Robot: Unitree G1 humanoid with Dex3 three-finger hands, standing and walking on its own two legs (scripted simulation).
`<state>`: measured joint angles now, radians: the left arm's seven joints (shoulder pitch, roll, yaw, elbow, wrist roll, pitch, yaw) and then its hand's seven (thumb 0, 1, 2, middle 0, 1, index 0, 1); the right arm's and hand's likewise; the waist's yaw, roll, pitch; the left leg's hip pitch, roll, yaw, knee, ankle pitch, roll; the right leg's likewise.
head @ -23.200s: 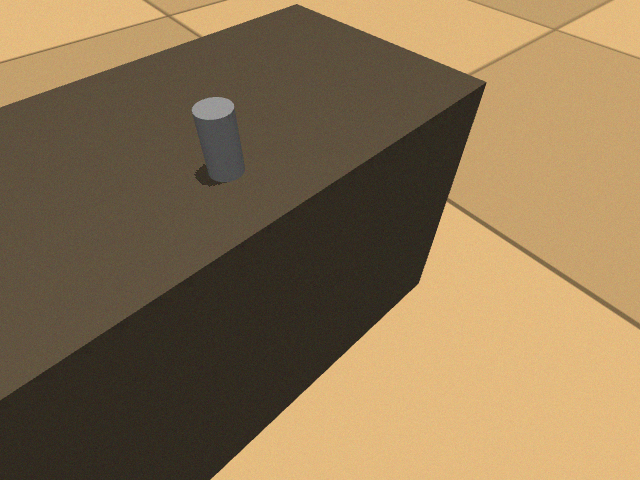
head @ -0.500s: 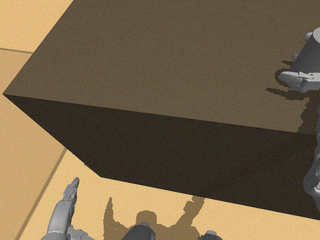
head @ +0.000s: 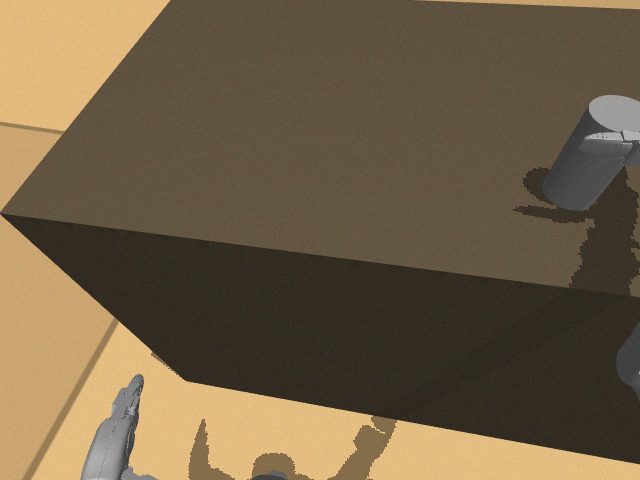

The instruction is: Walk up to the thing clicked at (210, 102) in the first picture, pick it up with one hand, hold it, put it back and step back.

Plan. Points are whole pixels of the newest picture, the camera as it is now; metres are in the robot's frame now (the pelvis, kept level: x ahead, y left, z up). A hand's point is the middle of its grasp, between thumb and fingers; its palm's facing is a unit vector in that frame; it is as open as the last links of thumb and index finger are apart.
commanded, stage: withdraw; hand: right
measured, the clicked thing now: (592, 156) +0.49 -0.25 +0.12
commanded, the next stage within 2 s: rise in 0.04 s
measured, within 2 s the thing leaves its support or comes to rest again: neither
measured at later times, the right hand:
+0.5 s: hand out of the picture +0.43 -0.39 +0.23, palm faces +0.55 +0.80 -0.26, open 17.6 cm
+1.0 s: hand out of the picture +0.21 -0.28 +0.20, palm faces +0.47 +0.77 -0.44, open 17.6 cm
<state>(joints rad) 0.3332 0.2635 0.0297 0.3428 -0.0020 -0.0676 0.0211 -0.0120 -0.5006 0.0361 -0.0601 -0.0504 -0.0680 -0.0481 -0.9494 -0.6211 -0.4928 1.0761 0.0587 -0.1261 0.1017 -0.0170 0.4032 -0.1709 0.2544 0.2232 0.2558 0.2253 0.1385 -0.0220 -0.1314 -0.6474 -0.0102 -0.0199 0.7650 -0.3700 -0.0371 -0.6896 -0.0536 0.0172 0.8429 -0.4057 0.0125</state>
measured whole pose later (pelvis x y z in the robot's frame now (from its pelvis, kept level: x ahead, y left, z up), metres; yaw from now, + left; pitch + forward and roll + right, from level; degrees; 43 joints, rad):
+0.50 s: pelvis +0.01 +0.00 +0.02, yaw +0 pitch +10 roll +2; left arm 0.36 0.28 0.03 0.41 -0.05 -0.04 -0.03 -0.01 -0.50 0.05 -0.06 -0.05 -0.06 -0.04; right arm -0.80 -0.78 -0.50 0.91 -0.05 -0.01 0.07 -0.02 0.59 -0.03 0.06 0.06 0.07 0.06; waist 0.03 -0.01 -0.09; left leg -0.47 0.00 -0.02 0.61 -0.32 -0.03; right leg -0.51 -0.04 0.01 0.68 -0.35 0.02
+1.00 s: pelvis +0.00 +0.01 +0.03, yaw -2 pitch +1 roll +0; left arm 0.36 0.26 0.17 0.41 -0.05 0.01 0.04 -0.01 -0.51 0.05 -0.05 -0.04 -0.06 -0.04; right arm 0.30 -0.41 -0.44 -0.32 0.07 -0.10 -0.03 -0.02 0.59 -0.04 0.06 0.06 0.07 0.06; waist -0.06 -0.05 -0.01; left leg -0.28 0.02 0.00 0.59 -0.32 -0.03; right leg -0.30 -0.03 0.02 0.61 -0.32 0.02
